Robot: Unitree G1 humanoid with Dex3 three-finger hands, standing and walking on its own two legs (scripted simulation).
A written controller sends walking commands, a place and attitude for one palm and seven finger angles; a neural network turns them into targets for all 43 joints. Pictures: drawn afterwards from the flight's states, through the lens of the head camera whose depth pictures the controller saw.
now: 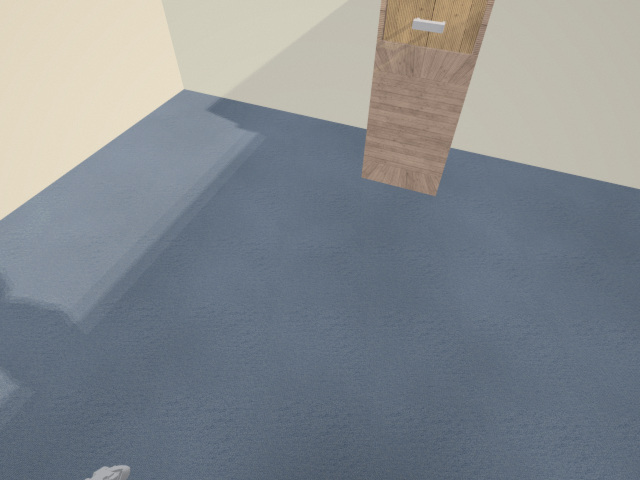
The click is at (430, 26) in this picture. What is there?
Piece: drawer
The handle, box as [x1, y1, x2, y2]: [412, 18, 445, 32]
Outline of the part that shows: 413,20 412,28 436,32 442,32 445,22 423,20 419,18 415,18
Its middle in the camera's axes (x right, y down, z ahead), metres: +0.39 -0.77 +1.38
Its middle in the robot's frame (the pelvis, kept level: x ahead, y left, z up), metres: +1.56 -0.32 +0.00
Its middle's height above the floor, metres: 0.77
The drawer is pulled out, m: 0.00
